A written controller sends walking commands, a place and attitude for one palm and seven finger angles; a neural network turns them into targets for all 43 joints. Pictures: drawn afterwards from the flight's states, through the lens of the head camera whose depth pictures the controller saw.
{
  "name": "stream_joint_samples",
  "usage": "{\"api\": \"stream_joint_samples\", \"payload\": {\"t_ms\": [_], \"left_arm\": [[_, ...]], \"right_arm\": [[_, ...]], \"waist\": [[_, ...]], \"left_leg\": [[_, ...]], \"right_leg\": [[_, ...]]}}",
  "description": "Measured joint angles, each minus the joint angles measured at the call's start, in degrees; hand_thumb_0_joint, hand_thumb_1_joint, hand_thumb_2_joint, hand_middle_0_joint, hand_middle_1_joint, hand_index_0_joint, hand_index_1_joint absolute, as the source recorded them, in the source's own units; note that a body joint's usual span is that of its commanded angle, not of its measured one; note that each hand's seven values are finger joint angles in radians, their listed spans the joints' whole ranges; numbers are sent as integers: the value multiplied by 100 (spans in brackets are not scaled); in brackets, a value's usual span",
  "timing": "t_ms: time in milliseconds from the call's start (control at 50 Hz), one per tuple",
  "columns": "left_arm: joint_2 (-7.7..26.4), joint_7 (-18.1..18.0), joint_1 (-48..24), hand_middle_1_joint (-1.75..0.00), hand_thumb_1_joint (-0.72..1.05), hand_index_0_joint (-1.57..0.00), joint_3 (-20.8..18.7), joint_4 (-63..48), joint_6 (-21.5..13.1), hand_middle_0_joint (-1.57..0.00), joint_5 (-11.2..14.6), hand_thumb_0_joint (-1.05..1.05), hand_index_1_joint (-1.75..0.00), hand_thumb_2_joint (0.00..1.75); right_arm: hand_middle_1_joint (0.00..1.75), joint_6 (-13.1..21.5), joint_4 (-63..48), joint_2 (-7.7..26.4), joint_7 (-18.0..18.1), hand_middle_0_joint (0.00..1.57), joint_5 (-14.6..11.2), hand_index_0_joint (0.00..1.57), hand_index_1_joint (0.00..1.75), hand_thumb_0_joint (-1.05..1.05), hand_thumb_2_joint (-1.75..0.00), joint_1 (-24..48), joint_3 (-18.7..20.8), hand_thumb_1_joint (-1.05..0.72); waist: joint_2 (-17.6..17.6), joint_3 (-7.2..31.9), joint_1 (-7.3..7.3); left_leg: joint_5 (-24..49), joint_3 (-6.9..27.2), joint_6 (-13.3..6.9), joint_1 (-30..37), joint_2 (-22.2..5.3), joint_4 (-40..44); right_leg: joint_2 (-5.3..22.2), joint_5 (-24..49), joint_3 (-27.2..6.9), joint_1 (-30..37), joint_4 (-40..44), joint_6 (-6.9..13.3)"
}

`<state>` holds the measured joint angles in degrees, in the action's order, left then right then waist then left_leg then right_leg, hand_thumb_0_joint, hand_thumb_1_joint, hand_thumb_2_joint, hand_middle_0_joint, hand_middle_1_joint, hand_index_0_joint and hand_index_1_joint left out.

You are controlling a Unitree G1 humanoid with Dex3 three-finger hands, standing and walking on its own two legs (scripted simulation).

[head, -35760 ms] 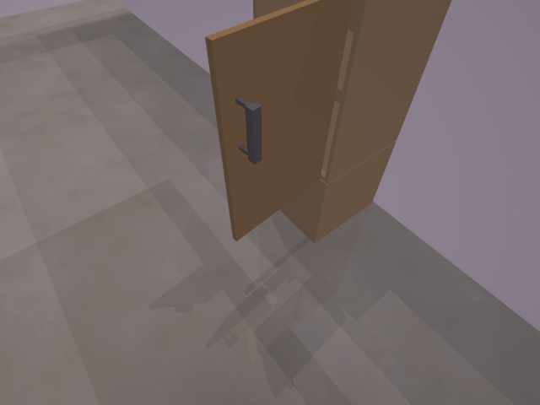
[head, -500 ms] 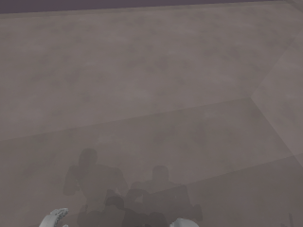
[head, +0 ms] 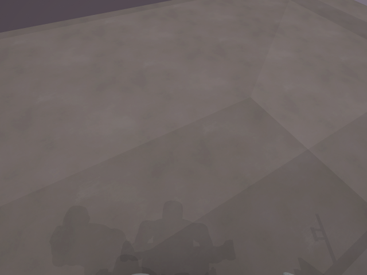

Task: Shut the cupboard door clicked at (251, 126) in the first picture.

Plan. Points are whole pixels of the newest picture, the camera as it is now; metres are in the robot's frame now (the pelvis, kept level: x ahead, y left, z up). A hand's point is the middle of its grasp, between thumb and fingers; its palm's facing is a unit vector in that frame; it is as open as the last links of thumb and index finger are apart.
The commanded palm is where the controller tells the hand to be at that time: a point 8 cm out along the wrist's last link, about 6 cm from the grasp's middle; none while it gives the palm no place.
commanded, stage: turn to face it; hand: left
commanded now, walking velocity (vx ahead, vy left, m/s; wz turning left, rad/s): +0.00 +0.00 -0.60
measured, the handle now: out of the picture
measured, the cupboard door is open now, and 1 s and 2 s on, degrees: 60 60 60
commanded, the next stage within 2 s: none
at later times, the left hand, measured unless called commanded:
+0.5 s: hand (122, 269) +0.15 +0.15 -0.15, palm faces -0.29 -0.92 -0.26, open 7.4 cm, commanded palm none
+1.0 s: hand (147, 234) +0.23 +0.10 -0.15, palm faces -0.57 -0.80 -0.21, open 7.4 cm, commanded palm none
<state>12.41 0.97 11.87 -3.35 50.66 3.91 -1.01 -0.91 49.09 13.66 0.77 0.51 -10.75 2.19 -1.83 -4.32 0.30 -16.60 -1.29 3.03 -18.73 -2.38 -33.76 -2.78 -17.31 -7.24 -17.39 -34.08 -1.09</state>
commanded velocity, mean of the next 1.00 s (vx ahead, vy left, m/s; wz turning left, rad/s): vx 0.00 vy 0.00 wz -0.60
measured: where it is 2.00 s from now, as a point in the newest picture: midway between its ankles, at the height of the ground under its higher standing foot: outside the picture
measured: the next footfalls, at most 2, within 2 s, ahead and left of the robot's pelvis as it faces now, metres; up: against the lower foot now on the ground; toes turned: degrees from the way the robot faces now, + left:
right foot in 0.36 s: +0.00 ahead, -0.15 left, +0.00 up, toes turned -17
left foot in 0.70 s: +0.12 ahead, +0.08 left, +0.00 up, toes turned -22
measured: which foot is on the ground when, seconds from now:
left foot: down 0.00-0.36, up 0.38-0.68, down 0.70-1.00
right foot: down 0.00-0.00, up 0.02-0.34, down 0.36-0.70, up 0.72-1.00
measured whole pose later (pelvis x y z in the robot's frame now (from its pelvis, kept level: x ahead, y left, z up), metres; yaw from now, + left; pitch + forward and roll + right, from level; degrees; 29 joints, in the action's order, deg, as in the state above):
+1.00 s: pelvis +0.02 -0.01 +0.01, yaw -36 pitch +0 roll -2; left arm 15.2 2.5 7.3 -4.9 50.4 5.1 -1.1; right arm -0.9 50.7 11.9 0.8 1.7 -13.6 1.3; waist -0.1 -6.2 0.5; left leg -16.8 -11.7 1.0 -13.1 -9.1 -30.6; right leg 1.4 -25.6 3.3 -22.0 -48.7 -2.9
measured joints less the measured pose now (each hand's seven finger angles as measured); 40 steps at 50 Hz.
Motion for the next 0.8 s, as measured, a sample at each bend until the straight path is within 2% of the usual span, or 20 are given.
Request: {"api": "stream_joint_samples", "payload": {"t_ms": [20, 60, 100, 140, 200, 300, 340, 360, 380, 420, 480, 520, 600, 640, 680, 700, 740, 800], "left_arm": [[55, 2, -17, -30, 90, -20, -34, 26, 33, -20, 21, 1, -30, 90], [167, 16, -57, -30, 90, -20, -93, 72, 88, -20, 7, 1, -30, 90], [252, 59, -91, -30, 90, -20, -151, 96, 114, -20, -4, 1, -30, 90], [304, 105, -120, -30, 90, -20, -190, 81, 135, -20, -2, 1, -30, 90], [323, 150, -162, -30, 91, -20, -205, 46, 152, -19, 2, 1, -30, 90], [281, 166, -260, -30, 91, -20, -160, 4, 107, -19, -3, 1, -30, 90], [270, 168, -272, -30, 91, -20, -127, -41, 36, -19, -7, 1, -30, 90], [291, 159, -252, -30, 91, -20, -107, -79, -34, -19, -20, 1, -30, 90], [240, 121, -286, -30, 91, -20, -89, -58, -97, -19, -22, 1, -30, 90], [128, 55, -296, -30, 91, -20, -34, -47, -152, -19, -15, 1, -30, 90], [42, -11, -231, -30, 90, -20, 1, -35, -133, -20, -18, 0, -30, 90], [32, -25, -192, -30, 90, -20, 19, -10, -124, -20, -27, 0, -30, 90], [44, -19, -134, -30, 90, -20, 27, 18, -122, -20, -41, 1, -30, 90], [69, -20, -114, -30, 90, -20, 7, 30, -104, -20, -42, 1, -30, 90], [106, -28, -89, -30, 90, -20, -22, 51, -63, -20, -21, 1, -30, 90], [124, -26, -68, -30, 90, -20, -37, 44, -30, -20, 5, 1, -30, 90], [216, -16, -131, -30, 90, -20, -86, 77, 41, -20, 22, 1, -30, 90], [306, 47, -219, -30, 90, -20, -148, 96, 100, -20, -3, 1, -30, 90]], "right_arm": [[30, 41, 2, -45, 20, 20, 26, 20, 29, 1, -90, -2, -18, -91], [30, 75, -1, -133, 39, 20, 82, 20, 29, 1, -90, -27, -95, -91], [30, 66, -6, -200, 49, 20, 114, 21, 29, 1, -89, -90, -144, -91], [30, 35, 12, -236, 54, 20, 126, 21, 30, 1, -89, -141, -171, -91], [30, 11, 55, -234, 50, 21, 125, 21, 30, 1, -89, -191, -165, -91], [30, -23, 145, -130, 0, 21, 117, 21, 30, 1, -89, -242, -73, -91], [30, -49, 171, -58, -23, 21, 93, 21, 30, 1, -89, -293, -20, -90], [30, -74, 172, -27, -41, 21, 68, 21, 30, 1, -89, -333, 10, -90], [30, -132, 212, 46, -44, 21, 54, 21, 30, 1, -89, -297, 52, -91], [30, -273, 303, 160, -12, 21, 39, 21, 30, 1, -89, -192, 107, -91], [30, -304, 336, 203, -18, 20, 44, 21, 29, 1, -89, -58, 137, -91], [30, -255, 277, 182, -33, 20, 43, 20, 29, 1, -90, -15, 127, -91], [30, -189, 160, 114, -32, 20, 15, 20, 29, 1, -90, 55, 95, -91], [30, -153, 114, 70, -18, 20, -4, 20, 29, 1, -90, 91, 69, -91], [30, -72, 59, 34, -2, 20, -19, 20, 29, 1, -90, 85, 29, -91], [30, -9, 24, 33, 8, 20, -5, 20, 29, 1, -90, 52, 4, -91], [30, 46, 14, -64, 30, 20, 53, 20, 29, 1, -90, 50, -59, -91], [30, 57, -20, -172, 45, 20, 115, 21, 29, 1, -89, -45, -146, -91]], "waist": [[-78, -18, -10], [-167, -87, -58], [-162, -129, -82], [-118, -158, -106], [6, -173, -102], [237, -164, -16], [313, -128, 10], [287, -77, 9], [390, -105, 21], [508, -136, 51], [439, -128, 45], [331, -113, 49], [146, -84, 8], [56, -69, -27], [-16, -34, -34], [-14, 11, -31], [-154, -39, -57], [-155, -110, -62]], "left_leg": [[55, -61, -149, -26, 8, -52], [-2, -208, -300, 17, -68, -141], [15, -316, -317, 160, -187, -2], [98, -427, -292, 311, -300, 201], [164, -605, -256, 445, -464, 374], [26, -916, -133, 449, -717, 188], [-150, -1016, -43, 350, -822, -130], [-287, -1048, -12, 228, -831, -414], [-707, -848, 23, 50, -834, -871], [-1171, -358, 55, -376, -614, -1943], [-927, -122, 111, -802, -342, -2789], [-791, -112, 156, -863, -244, -2665], [-763, -78, 184, -688, -95, -1842], [-695, -62, 169, -486, -19, -1266], [-259, -67, 139, -128, 37, -356], [3, -63, 17, 14, 6, 37], [-2, -230, -261, 17, -11, -88], [-45, -400, -373, 204, -177, 35]], "right_leg": [[5, -423, -2, -158, -377, -4], [4, -1106, 206, -534, -1488, -38], [61, -1202, 497, -814, -2385, -104], [169, -1088, 726, -914, -2708, -167], [319, -968, 945, -812, -2388, -207], [388, -795, 1110, -288, -1135, -142], [368, -244, 1171, 106, -270, -59], [395, 105, 1099, 243, 92, 75], [332, 78, 1081, 182, -20, 159], [263, -113, 1020, 124, -151, 211], [226, 12, 799, 187, 154, 188], [218, 148, 653, 227, 352, 186], [170, 243, 388, 232, 497, 153], [130, 222, 249, 185, 444, 108], [73, 131, 114, 89, 260, 35], [9, 43, 66, -13, 84, 3], [10, -799, 111, -348, -848, -16], [53, -1169, 490, -815, -2371, -108]]}}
